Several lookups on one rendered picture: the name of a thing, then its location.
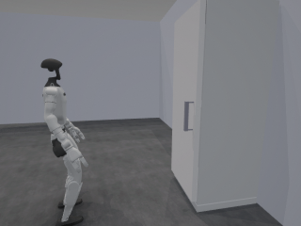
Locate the robot right forearm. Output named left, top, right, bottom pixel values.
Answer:
left=46, top=115, right=73, bottom=152

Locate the robot right hand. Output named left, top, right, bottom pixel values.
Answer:
left=66, top=147, right=88, bottom=173

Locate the handle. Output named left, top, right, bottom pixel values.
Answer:
left=183, top=101, right=194, bottom=132

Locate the robot left thigh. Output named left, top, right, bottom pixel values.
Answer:
left=67, top=133, right=81, bottom=177

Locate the right robot shin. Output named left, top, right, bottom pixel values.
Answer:
left=62, top=181, right=83, bottom=222

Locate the fridge door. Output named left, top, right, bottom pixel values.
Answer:
left=171, top=0, right=206, bottom=202

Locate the robot left forearm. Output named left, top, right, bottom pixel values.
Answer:
left=64, top=118, right=74, bottom=130

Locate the right robot upper arm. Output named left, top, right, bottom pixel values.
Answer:
left=43, top=87, right=59, bottom=123

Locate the robot left hand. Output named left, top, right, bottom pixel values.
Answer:
left=70, top=126, right=85, bottom=143

